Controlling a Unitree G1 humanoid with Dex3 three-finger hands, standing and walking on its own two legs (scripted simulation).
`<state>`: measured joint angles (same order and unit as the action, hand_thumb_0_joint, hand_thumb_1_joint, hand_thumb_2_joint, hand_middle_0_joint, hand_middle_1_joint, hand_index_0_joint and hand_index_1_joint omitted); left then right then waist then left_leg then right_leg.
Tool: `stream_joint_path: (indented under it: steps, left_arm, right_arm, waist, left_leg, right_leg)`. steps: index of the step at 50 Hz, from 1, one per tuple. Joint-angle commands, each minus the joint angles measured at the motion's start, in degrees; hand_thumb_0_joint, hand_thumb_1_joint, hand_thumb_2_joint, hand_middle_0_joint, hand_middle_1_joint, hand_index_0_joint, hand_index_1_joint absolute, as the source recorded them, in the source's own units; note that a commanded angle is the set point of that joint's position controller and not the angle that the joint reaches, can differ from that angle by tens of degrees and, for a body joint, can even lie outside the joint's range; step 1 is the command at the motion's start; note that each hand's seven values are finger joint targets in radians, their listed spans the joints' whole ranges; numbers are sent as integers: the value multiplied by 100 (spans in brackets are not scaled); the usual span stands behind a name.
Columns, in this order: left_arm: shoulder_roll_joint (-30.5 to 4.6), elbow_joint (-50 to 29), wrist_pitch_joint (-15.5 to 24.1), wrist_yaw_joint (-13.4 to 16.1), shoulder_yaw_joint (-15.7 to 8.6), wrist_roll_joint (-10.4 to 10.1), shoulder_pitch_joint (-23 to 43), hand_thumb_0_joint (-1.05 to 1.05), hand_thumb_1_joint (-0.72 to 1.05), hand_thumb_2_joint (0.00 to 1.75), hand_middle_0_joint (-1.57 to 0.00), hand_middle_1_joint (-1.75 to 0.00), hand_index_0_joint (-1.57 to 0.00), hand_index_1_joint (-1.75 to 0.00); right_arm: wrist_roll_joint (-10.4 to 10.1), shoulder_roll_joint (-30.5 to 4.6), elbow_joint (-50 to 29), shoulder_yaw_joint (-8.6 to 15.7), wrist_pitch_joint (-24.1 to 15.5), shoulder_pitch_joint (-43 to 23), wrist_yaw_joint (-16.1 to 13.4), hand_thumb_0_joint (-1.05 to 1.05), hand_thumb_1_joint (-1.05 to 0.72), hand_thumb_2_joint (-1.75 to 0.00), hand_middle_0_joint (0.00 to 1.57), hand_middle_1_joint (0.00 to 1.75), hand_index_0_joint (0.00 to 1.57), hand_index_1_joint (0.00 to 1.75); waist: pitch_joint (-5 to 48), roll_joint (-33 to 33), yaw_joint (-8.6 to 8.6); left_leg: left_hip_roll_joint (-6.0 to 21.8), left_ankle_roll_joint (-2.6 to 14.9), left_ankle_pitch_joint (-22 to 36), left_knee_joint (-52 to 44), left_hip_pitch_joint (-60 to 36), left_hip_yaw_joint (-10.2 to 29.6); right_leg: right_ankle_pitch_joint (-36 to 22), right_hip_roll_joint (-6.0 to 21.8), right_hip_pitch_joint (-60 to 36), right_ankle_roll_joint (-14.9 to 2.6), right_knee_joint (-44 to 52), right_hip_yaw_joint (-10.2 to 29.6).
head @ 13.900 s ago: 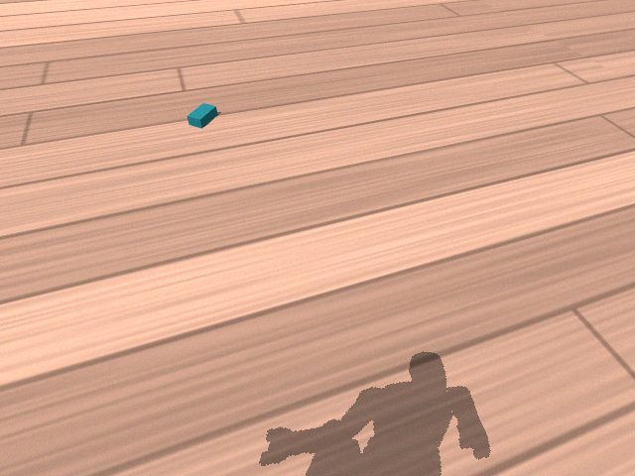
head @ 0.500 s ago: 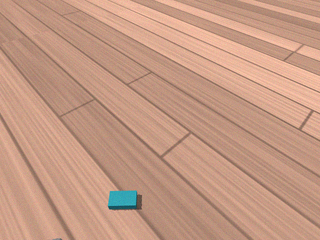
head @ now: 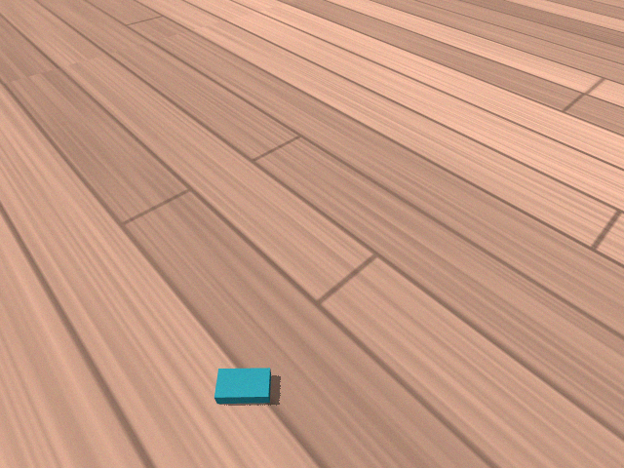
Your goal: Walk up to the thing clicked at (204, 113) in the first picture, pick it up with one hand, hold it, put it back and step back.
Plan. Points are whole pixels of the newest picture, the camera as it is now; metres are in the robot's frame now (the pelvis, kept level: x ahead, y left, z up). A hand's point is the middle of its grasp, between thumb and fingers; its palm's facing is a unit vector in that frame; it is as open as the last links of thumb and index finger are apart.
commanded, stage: stand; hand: left
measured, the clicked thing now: (244, 385) +0.51 +0.21 -0.75
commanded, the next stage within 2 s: none
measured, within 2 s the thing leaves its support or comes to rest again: neither
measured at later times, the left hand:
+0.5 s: hand out of the picture +0.09 +0.24 -0.15, palm faces +0.00 -0.94 -0.34, open 7.4 cm
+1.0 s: hand out of the picture +0.09 +0.24 -0.15, palm faces +0.00 -0.94 -0.34, open 7.4 cm
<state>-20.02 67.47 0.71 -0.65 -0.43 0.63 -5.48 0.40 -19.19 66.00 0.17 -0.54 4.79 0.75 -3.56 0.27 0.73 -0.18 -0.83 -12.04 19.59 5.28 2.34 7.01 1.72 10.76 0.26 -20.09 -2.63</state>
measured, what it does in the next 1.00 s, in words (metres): stands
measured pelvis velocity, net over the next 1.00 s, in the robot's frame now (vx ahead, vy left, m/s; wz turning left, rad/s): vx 0.01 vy -0.02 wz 0.00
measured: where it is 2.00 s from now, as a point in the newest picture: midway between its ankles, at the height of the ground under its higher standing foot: outside the picture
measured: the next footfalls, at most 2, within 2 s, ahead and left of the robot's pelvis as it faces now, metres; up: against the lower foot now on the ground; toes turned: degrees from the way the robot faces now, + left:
none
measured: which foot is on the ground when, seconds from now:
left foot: down 0.00-1.00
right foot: down 0.00-1.00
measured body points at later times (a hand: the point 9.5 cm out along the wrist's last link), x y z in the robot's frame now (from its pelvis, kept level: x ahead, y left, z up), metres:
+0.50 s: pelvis +0.01 -0.02 +0.00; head +0.01 -0.02 +0.45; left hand +0.09 +0.29 -0.13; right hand +0.08 -0.31 -0.14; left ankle -0.01 +0.13 -0.75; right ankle +0.04 -0.12 -0.75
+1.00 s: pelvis +0.01 -0.02 +0.00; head +0.03 -0.02 +0.45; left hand +0.09 +0.29 -0.13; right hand +0.09 -0.31 -0.14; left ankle -0.01 +0.13 -0.75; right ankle +0.04 -0.12 -0.75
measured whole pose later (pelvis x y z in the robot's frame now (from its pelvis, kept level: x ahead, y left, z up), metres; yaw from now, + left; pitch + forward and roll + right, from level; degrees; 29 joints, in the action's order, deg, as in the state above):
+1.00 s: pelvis +0.01 -0.02 +0.00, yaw +0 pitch -2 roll +0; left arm -19.8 66.1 0.5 -0.8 -0.9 0.5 -4.6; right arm 0.5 -19.9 64.7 -0.6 -0.5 7.0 0.2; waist -2.9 -0.7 0.3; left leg 1.6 -2.3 -12.8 18.7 4.1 3.1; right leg 8.2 0.0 9.7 -1.1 -19.7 -3.5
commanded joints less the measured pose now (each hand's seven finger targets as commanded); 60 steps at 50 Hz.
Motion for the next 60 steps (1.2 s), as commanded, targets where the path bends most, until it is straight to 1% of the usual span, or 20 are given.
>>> stream_joint_path:
  steps: [1,3,7,9,10,13,18,20,24,30,32,34,37,39,41,44,49,50,53,60]
  left_arm:
    - [-1208,-392,174,102,-176,-26,370,0,90,90,-20,-30,-20,-30]
    - [-1236,-389,168,106,-179,-20,312,0,90,90,-20,-30,-20,-30]
    - [-1200,-415,154,105,-200,-27,297,0,90,90,-20,-30,-20,-30]
    - [-1171,-405,173,104,-185,-22,233,0,90,90,-20,-30,-20,-30]
    - [-1185,-403,172,104,-193,-21,254,0,90,90,-20,-30,-20,-30]
    - [-1207,-456,174,106,-206,-34,340,0,90,90,-20,-30,-20,-30]
    - [-1236,-463,149,96,-229,-21,373,0,90,90,-20,-30,-20,-30]
    - [-1216,-473,162,94,-233,-24,396,0,90,90,-20,-30,-20,-30]
    - [-1257,-484,135,84,-244,-19,394,0,90,90,-20,-30,-20,-30]
    - [-1246,-507,152,79,-260,-34,407,0,90,90,-20,-30,-20,-30]
    - [-1247,-505,142,79,-255,-31,405,0,90,90,-20,-30,-20,-30]
    - [-1218,-509,146,78,-248,-35,433,0,90,90,-20,-30,-20,-30]
    - [-1250,-476,114,69,-261,-40,406,0,90,90,-20,-30,-20,-30]
    - [-1226,-475,108,65,-253,-43,399,0,90,90,-20,-30,-20,-30]
    - [-1205,-498,128,67,-237,-23,415,0,90,90,-20,-30,-20,-30]
    - [-1218,-480,124,73,-236,-26,390,0,90,90,-20,-30,-20,-30]
    - [-1242,-483,120,78,-241,-36,394,0,90,90,-20,-30,-20,-30]
    - [-1229,-497,127,77,-241,-27,412,0,90,90,-20,-30,-20,-30]
    - [-1221,-469,133,74,-228,-29,344,0,90,90,-20,-30,-20,-30]
    - [-1234,-479,123,78,-227,-38,348,0,90,90,-20,-30,-20,-30]
  right_arm:
    - [6,-1225,-354,220,-95,-233,-73,0,-90,-90,20,30,20,30]
    - [2,-1184,-333,219,-74,-184,-67,0,-90,-90,20,30,20,30]
    - [25,-1259,-346,223,-90,-232,-86,0,-90,-90,20,30,20,30]
    - [9,-1208,-359,221,-95,-201,-82,0,-90,-90,20,30,20,30]
    - [4,-1179,-349,206,-87,-154,-79,0,-90,-90,20,30,20,30]
    - [9,-1196,-340,201,-84,-97,-89,0,-90,-90,20,30,20,30]
    - [18,-1195,-365,194,-82,-81,-85,0,-90,-90,20,30,20,30]
    - [16,-1228,-371,200,-93,-78,-96,0,-90,-90,20,30,20,30]
    - [22,-1231,-376,199,-86,-45,-90,0,-90,-90,20,30,20,30]
    - [34,-1242,-411,194,-98,-4,-107,0,-90,-90,20,30,20,30]
    - [23,-1243,-405,186,-90,4,-106,0,-90,-90,20,30,20,30]
    - [23,-1237,-407,170,-92,69,-114,0,-90,-90,20,30,20,30]
    - [28,-1229,-394,149,-92,58,-126,0,-90,-90,20,30,20,30]
    - [21,-1283,-403,163,-97,25,-124,0,-90,-90,20,30,20,30]
    - [20,-1299,-424,164,-96,43,-126,0,-90,-90,20,30,20,30]
    - [22,-1256,-437,149,-90,55,-126,0,-90,-90,20,30,20,30]
    - [27,-1270,-440,136,-85,83,-132,0,-90,-90,20,30,20,30]
    - [26,-1310,-453,146,-97,90,-139,0,-90,-90,20,30,20,30]
    - [16,-1281,-456,141,-104,51,-141,0,-90,-90,20,30,20,30]
    - [19,-1292,-456,128,-88,71,-139,0,-90,-90,20,30,20,30]
  waist:
    - [593,-79,-77]
    - [525,25,-84]
    - [471,-152,-27]
    - [571,8,-35]
    - [530,35,-52]
    - [532,-38,-78]
    - [418,17,-58]
    - [499,23,-51]
    - [383,-21,-35]
    - [591,-35,-54]
    - [511,-57,-36]
    - [549,-44,-72]
    - [458,-75,-29]
    - [433,-152,-18]
    - [587,-57,-51]
    - [480,-72,-59]
    - [490,-69,-46]
    - [574,-76,-71]
    - [613,-42,-53]
    - [488,-50,-44]
  left_leg:
    - [650,171,540,-379,375,461]
    - [623,177,325,-374,333,436]
    - [659,167,417,-413,471,456]
    - [665,158,634,-354,282,442]
    - [656,158,534,-352,322,430]
    - [668,148,587,-350,377,413]
    - [661,142,325,-413,475,434]
    - [697,143,544,-385,452,445]
    - [650,134,261,-402,455,414]
    - [679,114,552,-359,318,380]
    - [662,108,446,-388,390,381]
    - [703,123,577,-384,411,398]
    - [699,107,425,-452,430,412]
    - [693,112,465,-445,441,411]
    - [717,113,684,-392,318,395]
    - [694,113,507,-405,340,381]
    - [710,108,603,-438,341,383]
    - [737,109,754,-418,284,391]
    - [735,110,843,-388,174,373]
    - [742,124,689,-448,254,375]
  right_leg:
    - [-301,620,-601,-108,289,689]
    - [30,617,-466,-113,384,744]
    - [-167,617,-585,-118,299,701]
    - [-385,619,-553,-119,298,681]
    - [-250,608,-546,-100,344,699]
    - [-399,640,-614,-127,328,712]
    - [144,604,-557,-109,405,713]
    - [-250,626,-680,-116,344,704]
    - [313,608,-516,-129,487,745]
    - [-299,630,-663,-147,383,725]
    - [-83,604,-649,-136,423,711]
    - [-358,608,-739,-140,356,689]
    - [-57,588,-649,-137,372,692]
    - [-77,559,-655,-139,382,668]
    - [-440,603,-719,-152,342,682]
    - [-240,584,-623,-138,382,671]
    - [-292,585,-673,-144,339,658]
    - [-543,598,-720,-151,280,658]
    - [-725,608,-735,-149,286,646]
    - [-482,594,-692,-147,332,667]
